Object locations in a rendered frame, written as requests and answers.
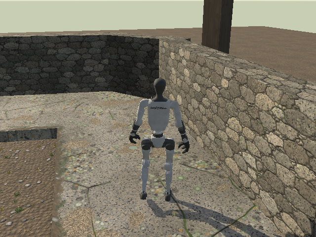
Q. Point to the left robot forearm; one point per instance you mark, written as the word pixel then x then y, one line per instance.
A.
pixel 134 129

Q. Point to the right robot thigh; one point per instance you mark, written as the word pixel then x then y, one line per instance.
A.
pixel 169 151

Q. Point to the robot left hand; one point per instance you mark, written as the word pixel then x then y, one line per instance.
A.
pixel 131 138

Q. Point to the robot left shin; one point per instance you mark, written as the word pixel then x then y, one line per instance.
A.
pixel 144 176

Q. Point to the right robot forearm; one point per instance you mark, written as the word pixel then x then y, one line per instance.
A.
pixel 183 133

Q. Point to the right robot upper arm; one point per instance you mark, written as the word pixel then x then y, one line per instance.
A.
pixel 177 113

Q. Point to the robot right hand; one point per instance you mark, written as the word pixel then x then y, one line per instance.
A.
pixel 186 146

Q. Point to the left robot upper arm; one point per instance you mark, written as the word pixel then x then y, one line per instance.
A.
pixel 143 103

